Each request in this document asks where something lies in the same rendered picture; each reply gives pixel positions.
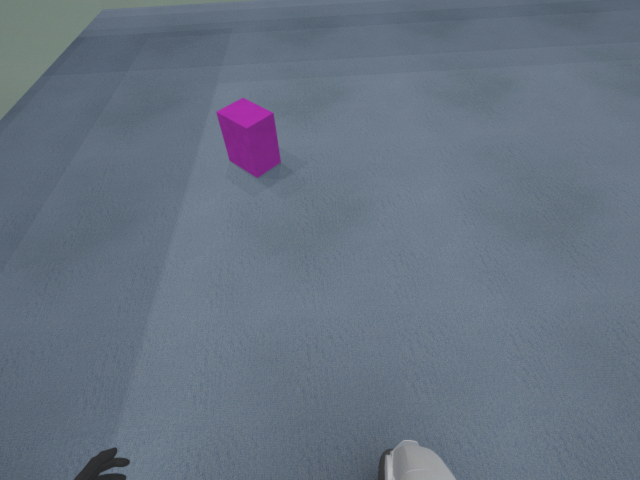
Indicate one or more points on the right robot thigh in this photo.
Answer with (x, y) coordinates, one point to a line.
(410, 462)

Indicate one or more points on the robot right shin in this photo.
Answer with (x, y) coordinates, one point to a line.
(406, 442)

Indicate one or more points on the robot left hand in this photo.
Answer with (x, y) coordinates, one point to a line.
(102, 462)

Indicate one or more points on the carton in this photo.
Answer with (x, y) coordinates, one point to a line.
(250, 136)

